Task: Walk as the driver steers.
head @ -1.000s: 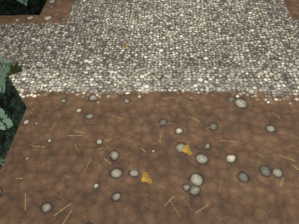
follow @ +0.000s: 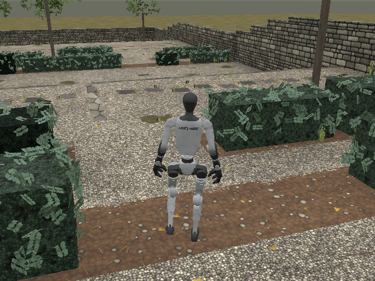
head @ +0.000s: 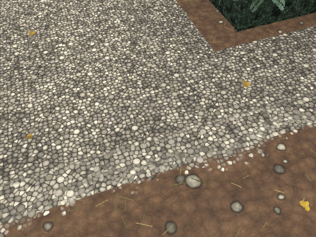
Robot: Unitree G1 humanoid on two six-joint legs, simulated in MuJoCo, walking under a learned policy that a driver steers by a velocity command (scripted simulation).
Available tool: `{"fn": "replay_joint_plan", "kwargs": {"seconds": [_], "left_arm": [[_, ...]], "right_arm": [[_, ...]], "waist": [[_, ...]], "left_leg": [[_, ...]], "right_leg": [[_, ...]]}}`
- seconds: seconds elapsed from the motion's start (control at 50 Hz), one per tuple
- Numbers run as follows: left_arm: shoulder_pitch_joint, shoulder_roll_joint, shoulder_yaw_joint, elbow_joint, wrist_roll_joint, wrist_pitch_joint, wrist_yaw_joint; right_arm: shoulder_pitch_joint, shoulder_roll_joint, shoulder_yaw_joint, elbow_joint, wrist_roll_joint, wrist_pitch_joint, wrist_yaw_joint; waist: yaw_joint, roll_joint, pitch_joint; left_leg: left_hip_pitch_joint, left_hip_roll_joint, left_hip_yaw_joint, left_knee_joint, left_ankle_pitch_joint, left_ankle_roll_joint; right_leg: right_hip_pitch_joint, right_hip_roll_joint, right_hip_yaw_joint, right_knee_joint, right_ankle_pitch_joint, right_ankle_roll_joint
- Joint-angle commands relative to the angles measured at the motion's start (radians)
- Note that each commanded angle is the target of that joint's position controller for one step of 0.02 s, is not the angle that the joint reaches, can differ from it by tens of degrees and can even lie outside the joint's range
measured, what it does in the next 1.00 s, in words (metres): walks ahead, turning left: left foot, then right foot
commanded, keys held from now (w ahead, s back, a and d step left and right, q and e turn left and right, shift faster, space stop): w+q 0.32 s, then q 0.56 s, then no key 0.12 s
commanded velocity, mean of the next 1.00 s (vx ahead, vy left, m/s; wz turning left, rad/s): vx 0.27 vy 0.00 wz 0.49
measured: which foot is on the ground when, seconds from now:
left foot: up 0.00-0.34, down 0.36-0.96, up 0.98-1.00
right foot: down 0.00-0.38, up 0.40-0.94, down 0.96-1.00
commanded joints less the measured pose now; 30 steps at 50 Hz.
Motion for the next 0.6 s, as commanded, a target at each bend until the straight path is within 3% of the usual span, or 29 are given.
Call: {"fn": "replay_joint_plan", "kwargs": {"seconds": [0.02, 0.1, 0.16, 0.24, 0.3, 0.34, 0.36, 0.38, 0.4, 0.42, 0.44, 0.46, 0.48, 0.5, 0.52, 0.56, 0.6], "left_arm": [[0.045, 0.111, 0.028, -0.022, -0.007, -0.035, 0.007], [0.095, 0.102, 0.026, 0.007, -0.005, -0.037, 0.012], [0.115, 0.105, 0.025, 0.023, -0.006, -0.037, 0.017], [0.186, 0.122, 0.027, 0.061, -0.002, -0.026, 0.03], [0.173, 0.156, 0.033, 0.067, 0.003, -0.013, 0.04], [0.15, 0.185, 0.042, 0.061, 0.007, 0.004, 0.044], [0.133, 0.192, 0.045, 0.051, -0.002, 0.011, 0.043], [0.133, 0.157, 0.036, 0.016, -0.01, 0.005, 0.038], [0.177, 0.085, 0.027, -0.051, -0.031, 0.0, 0.025], [0.091, 0.141, 0.032, -0.057, -0.007, -0.001, 0.026], [0.046, 0.116, 0.026, -0.078, -0.021, -0.008, 0.026], [0.049, 0.115, 0.026, -0.069, -0.018, -0.009, 0.029], [0.037, 0.12, 0.029, -0.074, 0.0, 0.006, 0.029], [0.063, 0.115, 0.029, -0.072, 0.013, 0.028, 0.026], [0.071, 0.108, 0.029, -0.076, 0.018, 0.046, 0.024], [0.078, 0.092, 0.026, -0.086, 0.014, 0.067, 0.022], [0.042, 0.095, 0.026, -0.106, 0.011, 0.075, 0.024]], "right_arm": [[0.044, -0.05, -0.02, -0.029, -0.006, 0.017, 0.012], [-0.087, -0.043, -0.02, -0.071, -0.006, 0.02, 0.018], [-0.183, -0.025, -0.008, -0.106, -0.009, 0.016, 0.027], [-0.295, -0.019, 0.004, -0.16, -0.014, 0.011, 0.037], [-0.256, -0.038, -0.004, -0.164, -0.016, 0.012, 0.032], [-0.108, -0.067, -0.021, -0.126, -0.022, 0.007, 0.022], [0.035, -0.093, -0.037, -0.083, -0.034, -0.006, 0.013], [0.14, -0.188, -0.067, -0.063, -0.042, -0.013, -0.002], [0.065, -0.3, -0.095, -0.097, -0.02, -0.002, -0.008], [0.081, -0.28, -0.097, -0.099, 0.023, 0.007, -0.011], [0.021, -0.232, -0.083, -0.099, 0.025, 0.008, -0.02], [-0.024, -0.169, -0.066, -0.099, 0.024, 0.01, -0.023], [-0.06, -0.138, -0.056, -0.106, 0.03, 0.011, -0.028], [-0.088, -0.12, -0.048, -0.115, 0.029, 0.011, -0.029], [-0.082, -0.127, -0.047, -0.115, 0.025, 0.005, -0.026], [-0.063, -0.166, -0.057, -0.114, 0.017, -0.003, -0.021], [-0.045, -0.179, -0.06, -0.118, 0.016, 0.0, -0.023]], "waist": [[-0.006, -0.103, 0.002], [0.014, -0.09, 0.043], [0.033, -0.093, 0.061], [0.067, -0.09, 0.079], [0.032, -0.121, 0.032], [-0.033, -0.133, -0.052], [-0.1, -0.101, -0.127], [-0.135, 0.003, -0.223], [-0.045, 0.229, -0.319], [-0.083, 0.0, -0.323], [-0.056, -0.013, -0.202], [-0.014, -0.073, -0.093], [0.012, -0.071, -0.053], [0.039, -0.054, -0.055], [0.049, -0.046, -0.068], [0.059, -0.032, -0.101], [0.046, -0.007, -0.118]], "left_leg": [[-0.122, 0.035, -0.034, 0.009, 0.101, -0.011], [-0.229, 0.035, -0.024, -0.098, 0.227, -0.025], [-0.209, 0.024, 0.03, -0.251, 0.304, -0.022], [-0.19, 0.0, 0.111, -0.402, 0.274, 0.02], [-0.075, -0.073, 0.17, -0.447, 0.144, 0.08], [0.086, -0.142, 0.186, -0.481, 0.061, 0.127], [0.277, -0.157, 0.154, -0.585, 0.139, 0.156], [0.526, 0.037, -0.084, -0.603, 0.285, 0.217], [0.771, 0.334, -0.627, -0.662, 0.721, 0.414], [0.732, 0.311, -0.528, -0.671, 0.877, 0.409], [0.619, 0.286, -0.403, -0.678, 0.931, 0.378], [0.48, 0.224, -0.317, -0.714, 0.917, 0.314], [0.398, 0.167, -0.262, -0.739, 0.877, 0.274], [0.336, 0.131, -0.219, -0.757, 0.877, 0.254], [0.31, 0.115, -0.203, -0.756, 0.915, 0.243], [0.303, 0.085, -0.176, -0.743, 0.992, 0.228], [0.312, 0.066, -0.177, -0.732, 0.984, 0.203]], "right_leg": [[0.065, -0.277, 0.168, -0.235, 0.205, -0.075], [0.109, -0.266, 0.072, -0.25, 0.256, -0.066], [0.133, -0.255, -0.001, -0.239, 0.327, -0.051], [0.247, -0.286, -0.06, -0.186, 0.482, -0.038], [0.314, -0.3, -0.111, -0.031, 0.87, -0.02], [0.311, -0.3, -0.128, 0.232, 1.049, -0.016], [0.221, -0.276, -0.141, 0.467, 0.919, 0.006], [-0.017, -0.217, -0.144, 0.79, 0.448, 0.045], [-0.412, 0.027, -0.05, 1.164, -0.405, 0.106], [-0.46, -0.045, 0.14, 1.167, -0.323, 0.1], [-0.483, -0.083, 0.141, 1.118, -0.251, 0.098], [-0.454, -0.112, 0.135, 1.017, -0.217, 0.101], [-0.421, -0.127, 0.141, 0.945, -0.206, 0.109], [-0.366, -0.126, 0.138, 0.9, -0.195, 0.12], [-0.339, -0.118, 0.133, 0.862, -0.19, 0.13], [-0.334, -0.104, 0.119, 0.798, -0.156, 0.144], [-0.358, -0.102, 0.116, 0.742, -0.111, 0.151]]}}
